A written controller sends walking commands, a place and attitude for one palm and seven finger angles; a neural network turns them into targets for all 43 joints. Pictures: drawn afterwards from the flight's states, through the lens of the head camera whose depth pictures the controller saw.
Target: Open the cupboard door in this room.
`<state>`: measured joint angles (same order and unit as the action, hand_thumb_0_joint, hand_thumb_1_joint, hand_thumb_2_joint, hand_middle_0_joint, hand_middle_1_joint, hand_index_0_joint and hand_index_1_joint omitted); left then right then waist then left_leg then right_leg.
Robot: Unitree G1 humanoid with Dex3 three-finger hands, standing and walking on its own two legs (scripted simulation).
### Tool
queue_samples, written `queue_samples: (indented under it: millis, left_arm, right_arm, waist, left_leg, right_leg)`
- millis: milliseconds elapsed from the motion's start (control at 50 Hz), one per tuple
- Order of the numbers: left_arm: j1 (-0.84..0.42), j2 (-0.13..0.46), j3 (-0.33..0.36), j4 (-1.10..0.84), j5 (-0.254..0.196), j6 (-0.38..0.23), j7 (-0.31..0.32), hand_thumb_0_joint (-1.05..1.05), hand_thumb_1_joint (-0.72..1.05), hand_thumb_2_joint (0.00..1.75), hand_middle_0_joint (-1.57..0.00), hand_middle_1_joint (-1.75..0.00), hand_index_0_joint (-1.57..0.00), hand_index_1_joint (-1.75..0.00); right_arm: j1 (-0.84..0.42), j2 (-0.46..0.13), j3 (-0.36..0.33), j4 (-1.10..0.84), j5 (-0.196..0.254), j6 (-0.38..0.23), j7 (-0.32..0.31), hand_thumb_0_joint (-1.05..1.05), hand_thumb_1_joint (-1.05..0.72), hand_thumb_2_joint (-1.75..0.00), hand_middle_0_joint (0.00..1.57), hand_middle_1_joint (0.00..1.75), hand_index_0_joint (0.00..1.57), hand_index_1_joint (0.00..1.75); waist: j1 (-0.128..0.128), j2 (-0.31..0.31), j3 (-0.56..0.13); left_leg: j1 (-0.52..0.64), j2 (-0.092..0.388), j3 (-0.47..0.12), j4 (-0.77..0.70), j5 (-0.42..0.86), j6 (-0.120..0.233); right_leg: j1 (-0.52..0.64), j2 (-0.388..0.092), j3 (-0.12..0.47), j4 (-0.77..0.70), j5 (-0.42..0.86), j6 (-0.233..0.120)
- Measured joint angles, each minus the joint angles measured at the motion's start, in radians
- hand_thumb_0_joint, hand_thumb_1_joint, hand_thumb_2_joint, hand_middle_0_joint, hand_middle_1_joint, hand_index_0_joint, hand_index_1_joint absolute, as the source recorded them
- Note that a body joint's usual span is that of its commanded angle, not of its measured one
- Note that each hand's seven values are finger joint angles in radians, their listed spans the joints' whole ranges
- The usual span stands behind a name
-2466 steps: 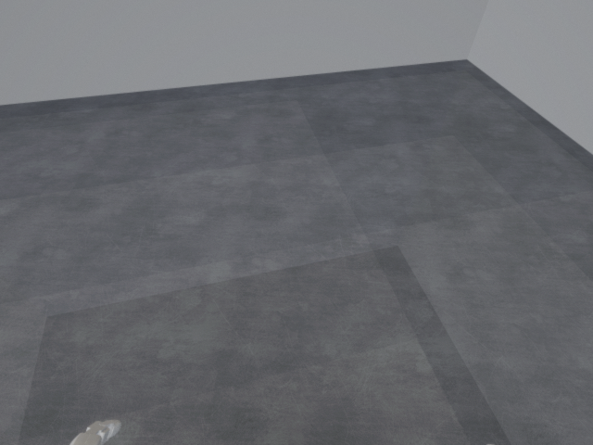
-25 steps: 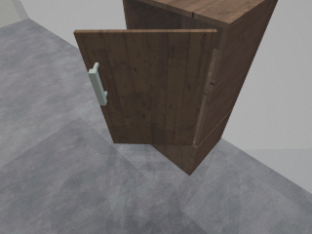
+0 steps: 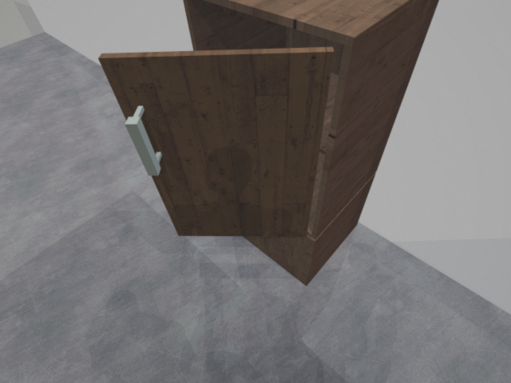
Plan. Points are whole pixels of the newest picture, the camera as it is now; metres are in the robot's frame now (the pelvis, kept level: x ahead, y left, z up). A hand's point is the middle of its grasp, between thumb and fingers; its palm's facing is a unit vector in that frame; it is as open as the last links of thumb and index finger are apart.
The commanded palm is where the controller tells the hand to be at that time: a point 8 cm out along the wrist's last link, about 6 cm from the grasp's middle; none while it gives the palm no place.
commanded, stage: come to a stop and stand still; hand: left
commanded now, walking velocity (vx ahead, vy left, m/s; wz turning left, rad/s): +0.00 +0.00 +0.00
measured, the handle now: (147, 141) +0.56 +0.26 +0.05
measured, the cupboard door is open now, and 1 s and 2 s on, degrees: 40 40 40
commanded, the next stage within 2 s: look again from close up in 0.68 s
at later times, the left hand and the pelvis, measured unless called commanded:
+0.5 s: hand out of the picture -0.02 +0.17 -0.17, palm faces +0.05 -0.98 -0.21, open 7.4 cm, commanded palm none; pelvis -0.02 +0.00 +0.00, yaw +1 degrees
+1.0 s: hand out of the picture +0.02 +0.22 -0.17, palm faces +0.03 -0.97 -0.26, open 7.4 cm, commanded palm none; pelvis -0.03 +0.02 +0.00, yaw +1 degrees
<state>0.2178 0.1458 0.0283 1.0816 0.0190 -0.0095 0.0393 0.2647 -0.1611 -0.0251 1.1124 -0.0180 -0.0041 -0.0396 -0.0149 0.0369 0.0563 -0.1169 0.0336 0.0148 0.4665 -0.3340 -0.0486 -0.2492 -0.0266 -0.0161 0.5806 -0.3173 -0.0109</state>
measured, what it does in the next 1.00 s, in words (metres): stands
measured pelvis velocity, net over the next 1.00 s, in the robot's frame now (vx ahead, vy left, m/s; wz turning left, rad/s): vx -0.03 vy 0.02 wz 0.01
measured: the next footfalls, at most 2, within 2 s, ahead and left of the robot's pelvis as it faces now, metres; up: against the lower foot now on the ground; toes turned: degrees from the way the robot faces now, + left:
none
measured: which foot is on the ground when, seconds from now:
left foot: down 0.00-1.00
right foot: down 0.00-1.00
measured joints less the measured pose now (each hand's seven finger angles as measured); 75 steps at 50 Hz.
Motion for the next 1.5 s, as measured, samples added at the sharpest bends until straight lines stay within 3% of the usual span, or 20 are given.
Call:
queue_samples:
  millis: [240, 780, 920, 1160, 1340, 1500]
  left_arm:
    - [0.029, 0.008, -0.01, 0.019, -0.002, 0.003, -0.013, 0.01, 0.92, 0.9, -0.2, -0.3, -0.2, -0.29]
    - [0.053, -0.006, -0.011, 0.029, -0.001, 0.0, -0.008, 0.01, 0.91, 0.9, -0.2, -0.3, -0.2, -0.29]
    - [0.074, 0.036, -0.015, -0.039, 0.003, -0.013, -0.009, 0.01, 0.91, 0.9, -0.2, -0.3, -0.2, -0.29]
    - [-0.023, 0.158, -0.004, -0.097, 0.003, -0.001, -0.022, 0.01, 0.9, 0.9, -0.2, -0.3, -0.2, -0.29]
    - [-0.043, 0.205, -0.014, -0.095, 0.006, 0.008, -0.035, 0.01, 0.9, 0.9, -0.2, -0.3, -0.2, -0.29]
    - [0.007, 0.176, -0.027, -0.054, 0.004, 0.015, -0.031, 0.01, 0.9, 0.9, -0.2, -0.3, -0.2, -0.29]
  right_arm:
    - [0.006, -0.009, 0.011, 0.013, -0.001, 0.003, 0.008, 0.0, -0.91, -0.9, 0.19, 0.29, 0.19, 0.3]
    - [0.044, 0.048, 0.024, 0.032, 0.003, -0.012, 0.01, 0.0, -0.91, -0.9, 0.2, 0.29, 0.2, 0.3]
    - [0.019, -0.025, -0.008, -0.056, 0.0, -0.007, 0.016, 0.0, -0.91, -0.9, 0.2, 0.3, 0.2, 0.3]
    - [-0.093, -0.153, -0.017, -0.126, -0.005, -0.017, 0.025, 0.0, -0.91, -0.9, 0.2, 0.29, 0.2, 0.3]
    - [-0.109, -0.168, 0.004, -0.134, -0.007, -0.007, 0.047, 0.0, -0.91, -0.9, 0.2, 0.3, 0.2, 0.3]
    - [-0.072, -0.142, 0.016, -0.087, -0.005, 0.009, 0.052, 0.0, -0.91, -0.9, 0.2, 0.3, 0.2, 0.3]
  waist:
    - [0.012, -0.016, -0.004]
    - [0.016, -0.026, -0.002]
    - [-0.006, -0.022, -0.037]
    - [0.011, -0.05, -0.074]
    - [0.016, -0.045, -0.064]
    - [0.017, -0.03, -0.049]
  left_leg:
    - [-0.006, 0.02, -0.019, -0.014, 0.029, -0.012]
    - [-0.017, -0.001, -0.009, -0.025, 0.047, 0.007]
    - [-0.07, 0.002, -0.022, 0.074, 0.0, 0.017]
    - [-0.046, -0.02, -0.001, 0.063, 0.025, 0.049]
    - [-0.051, -0.044, 0.0, 0.008, 0.079, 0.062]
    - [-0.056, -0.048, -0.004, -0.015, 0.094, 0.059]
  right_leg:
    - [0.016, 0.019, -0.021, -0.05, 0.043, -0.014]
    - [0.006, -0.001, -0.009, -0.068, 0.067, 0.006]
    - [-0.015, 0.0, -0.02, -0.027, 0.048, 0.011]
    - [0.022, -0.019, 0.003, -0.079, 0.101, 0.044]
    - [0.02, -0.041, 0.005, -0.131, 0.15, 0.054]
    - [0.013, -0.046, 0.0, -0.145, 0.158, 0.058]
